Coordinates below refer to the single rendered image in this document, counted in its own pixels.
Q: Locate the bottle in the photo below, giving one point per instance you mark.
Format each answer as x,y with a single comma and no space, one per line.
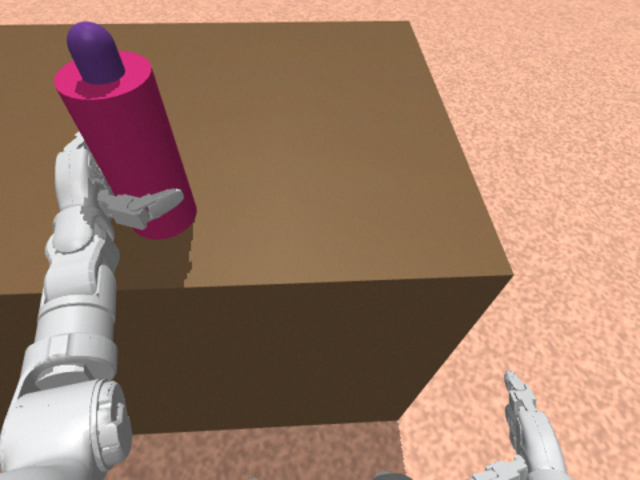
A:
114,100

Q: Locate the left robot arm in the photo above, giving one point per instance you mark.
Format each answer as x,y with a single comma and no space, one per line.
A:
67,419

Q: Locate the right robot hand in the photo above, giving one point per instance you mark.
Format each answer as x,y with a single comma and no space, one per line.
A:
531,435

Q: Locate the left robot hand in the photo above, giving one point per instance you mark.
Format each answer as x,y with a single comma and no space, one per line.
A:
80,182

